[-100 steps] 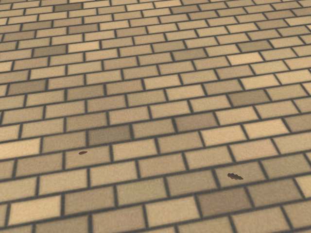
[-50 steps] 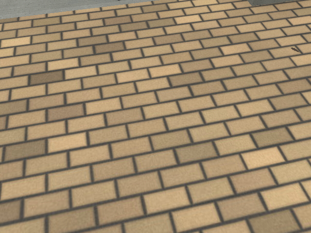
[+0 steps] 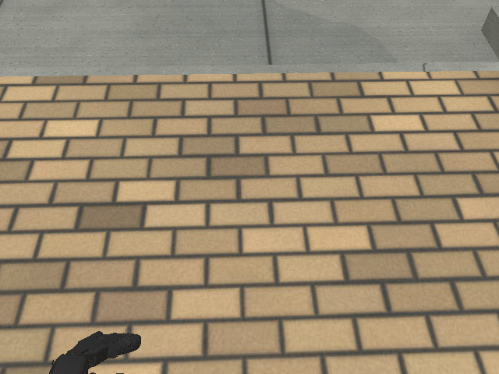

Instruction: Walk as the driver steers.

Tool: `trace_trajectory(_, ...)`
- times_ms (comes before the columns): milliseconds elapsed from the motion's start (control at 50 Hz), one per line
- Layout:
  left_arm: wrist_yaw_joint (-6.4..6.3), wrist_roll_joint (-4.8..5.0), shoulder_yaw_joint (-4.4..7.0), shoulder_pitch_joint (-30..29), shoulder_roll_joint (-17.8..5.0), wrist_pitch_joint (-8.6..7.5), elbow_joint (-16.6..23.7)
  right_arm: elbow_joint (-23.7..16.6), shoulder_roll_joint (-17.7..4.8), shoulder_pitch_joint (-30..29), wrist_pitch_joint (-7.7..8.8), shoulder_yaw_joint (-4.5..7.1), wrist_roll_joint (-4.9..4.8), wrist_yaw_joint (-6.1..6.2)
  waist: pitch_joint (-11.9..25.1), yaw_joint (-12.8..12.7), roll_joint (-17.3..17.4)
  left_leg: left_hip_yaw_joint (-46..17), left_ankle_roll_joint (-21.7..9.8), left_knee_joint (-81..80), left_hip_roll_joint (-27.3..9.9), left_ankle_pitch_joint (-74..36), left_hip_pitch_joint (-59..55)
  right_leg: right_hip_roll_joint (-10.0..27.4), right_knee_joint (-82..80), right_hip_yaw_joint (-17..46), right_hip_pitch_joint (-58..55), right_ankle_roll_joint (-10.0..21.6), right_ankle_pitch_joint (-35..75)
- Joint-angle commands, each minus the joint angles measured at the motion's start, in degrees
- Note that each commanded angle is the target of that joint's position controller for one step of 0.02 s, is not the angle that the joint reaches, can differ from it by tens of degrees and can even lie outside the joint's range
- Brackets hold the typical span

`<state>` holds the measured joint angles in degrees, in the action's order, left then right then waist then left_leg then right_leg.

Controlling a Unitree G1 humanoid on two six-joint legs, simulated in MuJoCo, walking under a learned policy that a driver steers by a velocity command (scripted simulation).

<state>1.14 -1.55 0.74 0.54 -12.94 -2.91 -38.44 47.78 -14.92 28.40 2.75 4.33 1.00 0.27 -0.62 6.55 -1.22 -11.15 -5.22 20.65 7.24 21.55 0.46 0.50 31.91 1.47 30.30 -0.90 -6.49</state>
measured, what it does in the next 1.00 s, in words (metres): walks ahead: right foot, then left foot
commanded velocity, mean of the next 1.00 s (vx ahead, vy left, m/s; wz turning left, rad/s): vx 0.50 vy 0.00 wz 0.17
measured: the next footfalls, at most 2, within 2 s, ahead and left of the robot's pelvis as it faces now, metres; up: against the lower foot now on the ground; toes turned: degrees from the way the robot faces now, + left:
right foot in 0.02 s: +0.17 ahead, -0.12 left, +0.00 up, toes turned +3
left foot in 0.54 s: +0.39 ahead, +0.14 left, +0.00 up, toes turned +15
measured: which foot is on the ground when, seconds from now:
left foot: down 0.00-0.04, up 0.06-0.52, down 0.54-1.00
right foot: up 0.00-0.00, down 0.02-0.56, up 0.58-1.00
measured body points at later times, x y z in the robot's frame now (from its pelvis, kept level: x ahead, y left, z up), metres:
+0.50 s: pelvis +0.25 +0.01 +0.00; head +0.28 +0.02 +0.45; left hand +0.14 +0.25 -0.13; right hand +0.51 -0.15 -0.09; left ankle +0.35 +0.13 -0.72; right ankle +0.13 -0.12 -0.73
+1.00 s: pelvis +0.49 +0.07 +0.00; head +0.52 +0.08 +0.45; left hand +0.62 +0.33 -0.11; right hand +0.50 -0.19 -0.13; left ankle +0.35 +0.13 -0.73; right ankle +0.67 -0.02 -0.70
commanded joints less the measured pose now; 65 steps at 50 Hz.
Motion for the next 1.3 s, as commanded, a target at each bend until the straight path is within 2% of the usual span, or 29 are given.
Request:
trace_trajectory(20,-1.6,-0.32,3.23,12.5,-9.3,-2.27,0.6,-4.3,-9.4,-4.3,1.2,2.2,-0.58,-0.32,6.6,-10.5,2.9,-7.0,-2.4,16.7,-9.3,-38.7,8.8,0.2,-6.8,1.0,-24.4,3.4,-1.7)
trace_trajectory(40,-2.69,-1.77,4.24,22.3,-13.9,-2.58,0.4,-6.4,-4.9,-4.3,1.68,0.91,-1.28,-0.65,16.0,-13.9,-4.0,-2.1,-1.1,32.9,-6.0,-22.3,16.3,14.7,-8.1,14.9,-38.1,6.5,-13.5)
trace_trajectory(60,-2.67,-2.24,5.14,20.6,-18.2,-1.73,0.7,-7.9,-2.6,2.3,1.35,0.49,-2.53,-0.48,19.0,-9.1,-17.4,4.0,0.3,45.1,2.0,11.7,33.0,26.2,-15.2,40.6,-46.4,12.3,-16.5)
trace_trajectory(80,-2.34,-1.23,4.59,17.7,-13.0,-0.96,1.0,-5.8,-6.9,1.4,0.27,0.93,-0.37,0.04,12.2,-7.7,-8.3,4.0,0.0,50.8,-3.8,7.7,37.8,24.8,-15.4,40.7,-39.9,12.6,-21.7)
trace_trajectory(100,-2.09,-0.6,3.35,14.6,-8.1,-0.9,1.4,-5.6,-6.9,-2.8,-0.08,1.0,0.26,-0.51,5.5,-7.6,-2.1,4.4,0.4,50.1,-5.6,2.2,37.2,21.6,-16.2,31.1,-32.7,11.4,-18.8)
trace_trajectory(140,-1.89,-0.52,2.61,13.6,-5.8,-1.35,0.2,-6.1,-5.3,-6.6,-0.82,0.78,0.89,-1.58,0.8,-6.7,-2.8,5.6,1.6,46.2,-8.4,-2.1,34.7,16.2,-18.7,16.8,-25.2,8.9,-5.8)
trace_trajectory(180,-1.6,0.08,2.61,15.4,-5.9,-2.4,-1.4,-6.2,-4.7,-6.6,-1.95,0.61,1.35,-2.5,0.8,-5.9,-5.6,6.5,2.2,45.6,-8.6,-3.7,33.0,13.9,-19.8,10.2,-22.9,8.5,4.3)
trace_trajectory(260,-0.77,0.53,2.92,18.9,-6.7,-3.79,-4.1,-7.8,-3.3,-11.9,-2.06,-0.01,1.47,-3.26,0.1,-6.0,-4.4,5.4,2.9,41.8,-8.2,-9.0,37.7,13.6,-22.0,4.3,-24.5,10.3,11.8)
trace_trajectory(440,-0.62,0.83,3.38,26.0,-9.1,-2.61,-9.7,-12.5,-1.9,-28.6,-0.89,-2.24,1.23,-3.94,-3.4,-9.2,-4.3,14.5,1.7,15.4,-9.0,-15.9,31.3,13.3,-22.1,-3.2,-28.1,9.6,17.3)
trace_trajectory(480,-0.81,0.75,3.52,26.8,-10.1,-1.92,-10.9,-12.4,-2.6,-28.0,-0.56,-2.09,1.46,-3.38,-3.0,-8.5,-4.5,15.7,-0.1,12.5,-7.7,-11.6,28.3,14.3,-18.4,-3.3,-31.2,9.3,25.0)
trace_trajectory(520,-1.01,1.09,3.4,26.5,-10.5,-1.2,-11.8,-9.0,-3.6,-18.0,0.34,-1.37,2.14,-2.47,2.6,-3.5,-3.2,17.3,-2.4,6.4,-4.3,-11.8,14.3,12.3,-4.7,-6.4,-31.1,7.8,37.7)
trace_trajectory(540,-1.12,1.29,2.83,26.6,-9.2,-1.16,-11.3,-6.0,-6.2,-8.7,0.91,-0.37,3.07,-1.77,8.8,-0.2,-1.1,13.2,-4.2,6.5,-7.6,-11.5,0.1,10.2,6.8,-7.9,-23.7,6.7,30.0)
trace_trajectory(560,-0.66,2.35,1.44,27.6,-4.3,-1.38,-7.8,-5.3,-12.2,-1.0,1.12,1.08,3.99,-0.84,17.4,1.6,10.0,-9.6,-9.2,4.4,-24.9,-5.3,-17.3,4.3,27.1,-10.4,-6.0,4.3,4.4)
trace_trajectory(580,-0.77,1.49,2.42,28.3,-6.6,-1.12,-7.8,-4.8,-14.0,-0.6,0.36,1.79,1.19,-0.5,20.1,0.3,14.2,-28.2,-13.2,-3.2,-32.0,-10.4,-18.7,-2.3,39.1,-4.7,4.1,3.9,-23.5)
trace_trajectory(600,-0.93,0.64,3.18,23.8,-8.7,-0.65,-7.2,-4.8,-11.8,-5.1,0.11,1.33,-0.03,-0.39,11.6,-1.3,7.7,-19.3,-11.9,-2.8,-28.9,-12.1,-13.0,1.3,41.5,-0.3,8.6,4.4,-20.2)
trace_trajectory(620,-0.57,0.8,2.61,21.3,-6.9,-0.96,-6.7,-4.8,-8.3,-8.6,0.43,0.34,-0.1,-0.48,5.1,-3.0,5.6,-12.3,-10.5,-4.5,-26.1,-14.9,-5.0,3.0,39.0,-0.1,8.4,4.6,-16.3)
trace_trajectory(660,-0.16,0.12,2.47,22.2,-5.6,-0.15,-7.8,-4.1,-4.5,-12.2,1.13,-0.85,-0.29,-0.67,0.3,-7.1,5.9,-3.6,-6.6,-8.7,-20.7,-18.4,5.3,5.6,32.0,-0.5,2.7,3.9,-12.7)
trace_trajectory(720,0.81,-0.57,2.52,22.9,-4.5,1.28,-9.0,-2.5,-4.6,-10.9,2.33,-0.81,-0.41,-0.74,0.1,-8.6,5.4,1.0,-7.0,-12.0,-18.6,-22.8,8.2,5.4,30.0,-1.6,0.7,2.7,-8.8)
trace_trajectory(820,1.21,-0.1,2.42,12.2,-4.1,1.55,-6.5,0.4,-5.1,-6.7,2.72,-0.52,-0.27,-0.71,-3.7,-6.5,4.5,6.6,-6.8,-15.5,-18.2,-22.7,5.2,6.3,20.9,-1.1,8.8,1.4,1.1)
trace_trajectory(980,1.9,-0.31,1.59,0.6,-3.4,0.94,-2.3,4.1,-5.5,-2.2,3.03,-0.81,0.33,0.55,-6.2,-3.6,4.2,15.7,-3.9,-12.8,-20.4,-34.7,-4.4,2.7,5.3,-4.8,7.5,5.0,5.2)
trace_trajectory(1040,1.67,-0.44,2.06,3.1,-4.2,0.86,-2.2,4.8,-7.5,-3.3,2.59,-0.55,0.58,1.16,-3.4,-5.4,5.8,18.9,-2.3,-3.0,-21.0,-58.2,-8.3,-1.5,2.6,-8.9,0.7,8.2,-2.5)
trace_trajectory(1080,1.16,-0.82,3.31,14.2,-6.1,0.4,-5.2,4.8,-9.1,-4.1,1.65,-0.21,0.71,1.43,3.6,-10.2,6.0,21.2,-1.1,14.9,-20.2,-66.5,-7.1,-5.8,-1.1,-10.2,-12.4,11.0,-5.3)
trace_trajectory(1100,0.61,-1.62,4.71,23.6,-9.3,0.06,-7.9,3.7,-9.0,-4.8,1.55,-0.39,0.44,1.51,8.8,-14.4,3.6,22.0,0.2,29.3,-18.8,-54.7,2.9,-2.4,-3.3,-3.8,-27.0,13.8,-5.5)
trace_trajectory(1120,-0.22,-1.77,7.0,27.8,-16.9,0.26,-7.7,0.0,-4.0,-2.8,2.11,-1.54,-1.09,0.53,15.9,-13.7,-9.2,23.1,3.4,53.2,-10.0,-20.6,25.6,14.8,-5.2,24.0,-45.4,22.4,-6.7)
trace_trajectory(1140,0.06,0.67,6.89,25.8,-16.7,0.74,-7.6,-1.2,-6.3,-6.0,2.64,-0.83,-0.05,0.16,18.9,-12.6,-7.2,11.6,3.6,61.9,-3.9,7.2,35.8,19.9,-13.5,42.4,-48.2,25.3,0.2)
trace_trajectory(1180,-0.31,1.32,5.88,19.8,-12.3,1.14,-7.8,-3.1,-5.5,-11.9,3.6,-1.35,-0.08,-0.41,4.5,-9.8,0.5,8.5,3.2,56.4,-10.5,-2.2,39.5,15.8,-15.5,26.2,-33.9,21.0,3.0)
trace_trajectory(1200,-0.47,1.29,5.29,17.6,-10.3,1.08,-7.6,-3.0,-5.1,-12.0,3.34,-1.3,0.28,-0.4,0.9,-7.7,2.3,8.7,3.6,51.5,-12.1,-3.4,37.0,12.7,-16.9,21.6,-27.6,18.6,6.5)
trace_trajectory(1240,-0.63,1.73,4.6,15.6,-8.4,0.54,-7.3,-2.8,-4.4,-10.2,1.12,-1.49,1.77,-0.57,0.4,-4.9,0.3,8.9,5.3,46.2,-13.2,-4.0,31.1,8.5,-18.8,15.7,-20.5,16.8,11.0)
trace_trajectory(1300,-0.51,1.72,5.1,17.8,-10.4,-0.5,-7.8,-4.1,-3.6,-12.6,-0.57,-1.6,1.91,-0.99,0.4,-4.9,-0.4,10.5,7.3,40.8,-13.1,-7.2,32.0,6.2,-20.4,13.3,-18.4,17.0,12.9)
